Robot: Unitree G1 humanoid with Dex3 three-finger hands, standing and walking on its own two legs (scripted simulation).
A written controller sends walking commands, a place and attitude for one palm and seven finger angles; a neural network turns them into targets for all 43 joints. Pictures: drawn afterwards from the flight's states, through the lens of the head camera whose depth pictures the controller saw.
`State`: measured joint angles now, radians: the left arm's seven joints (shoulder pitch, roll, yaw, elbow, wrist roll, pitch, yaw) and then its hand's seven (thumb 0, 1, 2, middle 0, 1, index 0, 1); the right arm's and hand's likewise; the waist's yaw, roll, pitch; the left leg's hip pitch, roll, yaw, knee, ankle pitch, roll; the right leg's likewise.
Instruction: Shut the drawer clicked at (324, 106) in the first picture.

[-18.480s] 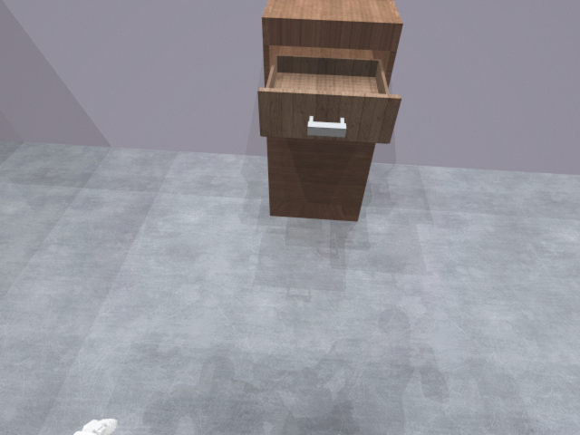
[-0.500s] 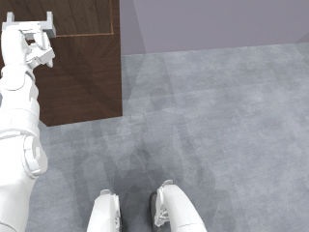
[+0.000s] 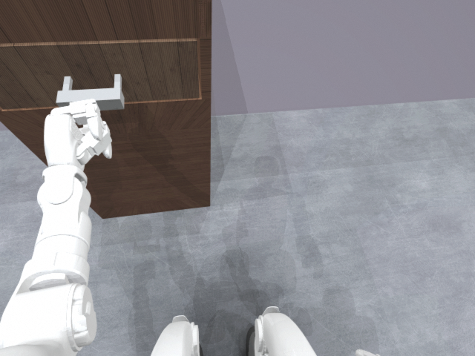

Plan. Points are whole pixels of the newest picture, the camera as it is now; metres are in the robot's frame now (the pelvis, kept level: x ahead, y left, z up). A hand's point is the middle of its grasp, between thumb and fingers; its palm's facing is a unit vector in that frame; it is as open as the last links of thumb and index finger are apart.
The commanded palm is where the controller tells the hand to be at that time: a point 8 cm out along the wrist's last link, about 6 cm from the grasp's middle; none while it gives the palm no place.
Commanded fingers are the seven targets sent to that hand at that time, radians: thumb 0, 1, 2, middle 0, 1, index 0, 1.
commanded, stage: draw the hand back to the body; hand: left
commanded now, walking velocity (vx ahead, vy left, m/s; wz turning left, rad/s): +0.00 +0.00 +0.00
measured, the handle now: (92, 90) +0.56 +0.24 +0.04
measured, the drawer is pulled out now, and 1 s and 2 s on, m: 0.00 0.00 0.00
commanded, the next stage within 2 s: step back with the hand held close in 1.30 s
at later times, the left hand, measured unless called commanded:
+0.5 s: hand (53, 198) +0.31 +0.21 +0.13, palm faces +0.15 -0.98 -0.15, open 3.3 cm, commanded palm +0.28 +0.26 +0.15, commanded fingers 0.00 0.90 0.90 -1.40 -1.60 -1.40 -1.60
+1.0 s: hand out of the picture +0.21 +0.22 +0.22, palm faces +0.38 -0.85 -0.35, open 3.3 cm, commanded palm +0.16 +0.26 +0.24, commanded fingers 0.00 0.90 0.90 -1.40 -1.60 -1.40 -1.60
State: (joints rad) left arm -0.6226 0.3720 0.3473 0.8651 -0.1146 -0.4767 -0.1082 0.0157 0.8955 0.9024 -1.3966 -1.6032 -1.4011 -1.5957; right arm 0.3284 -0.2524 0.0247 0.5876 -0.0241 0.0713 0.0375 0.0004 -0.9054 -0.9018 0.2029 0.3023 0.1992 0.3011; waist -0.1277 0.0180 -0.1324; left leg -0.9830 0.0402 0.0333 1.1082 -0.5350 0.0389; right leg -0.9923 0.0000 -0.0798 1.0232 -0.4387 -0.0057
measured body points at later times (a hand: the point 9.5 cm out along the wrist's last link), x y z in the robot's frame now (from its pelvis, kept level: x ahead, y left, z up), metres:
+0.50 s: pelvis +0.01 -0.01 +0.05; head +0.04 -0.01 +0.50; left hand +0.30 +0.26 +0.14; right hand +0.19 -0.24 -0.03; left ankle -0.01 +0.09 -0.66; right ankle +0.02 -0.12 -0.66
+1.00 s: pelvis +0.02 -0.02 +0.08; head +0.00 -0.05 +0.53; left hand +0.19 +0.26 +0.24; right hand +0.21 -0.23 +0.00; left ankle -0.01 +0.09 -0.66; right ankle +0.02 -0.12 -0.66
